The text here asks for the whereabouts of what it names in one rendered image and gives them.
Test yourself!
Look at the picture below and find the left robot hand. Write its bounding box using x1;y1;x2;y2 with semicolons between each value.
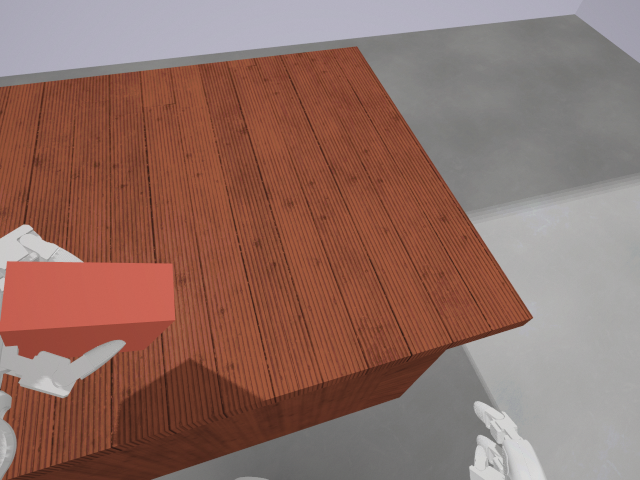
0;225;126;398

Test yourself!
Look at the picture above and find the table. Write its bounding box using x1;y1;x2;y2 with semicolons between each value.
0;46;533;480

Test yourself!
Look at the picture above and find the sponge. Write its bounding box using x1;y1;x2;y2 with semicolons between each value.
0;261;175;359

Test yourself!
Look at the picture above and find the right robot hand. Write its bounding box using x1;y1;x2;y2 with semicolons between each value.
469;401;547;480

